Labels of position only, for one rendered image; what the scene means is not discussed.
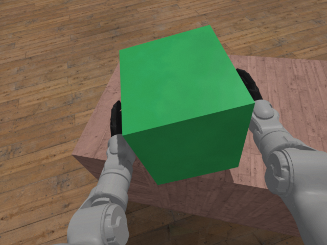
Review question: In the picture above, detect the left robot hand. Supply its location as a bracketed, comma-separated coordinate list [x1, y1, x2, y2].
[110, 101, 122, 137]

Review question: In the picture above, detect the pedestal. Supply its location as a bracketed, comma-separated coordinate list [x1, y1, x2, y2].
[71, 55, 327, 237]

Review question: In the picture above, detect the right robot hand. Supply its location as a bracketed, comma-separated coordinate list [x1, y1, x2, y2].
[236, 68, 263, 101]

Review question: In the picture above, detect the robot left upper arm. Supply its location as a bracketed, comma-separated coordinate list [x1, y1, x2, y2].
[53, 203, 129, 245]

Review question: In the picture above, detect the robot left forearm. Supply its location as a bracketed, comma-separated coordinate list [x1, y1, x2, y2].
[67, 134, 136, 243]

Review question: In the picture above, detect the robot right upper arm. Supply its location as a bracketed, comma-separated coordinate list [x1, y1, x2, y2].
[264, 149, 327, 245]

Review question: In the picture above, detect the robot right forearm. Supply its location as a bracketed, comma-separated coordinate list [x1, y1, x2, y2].
[249, 100, 317, 167]

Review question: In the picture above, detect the carton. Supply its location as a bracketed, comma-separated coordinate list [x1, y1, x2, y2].
[119, 25, 255, 185]

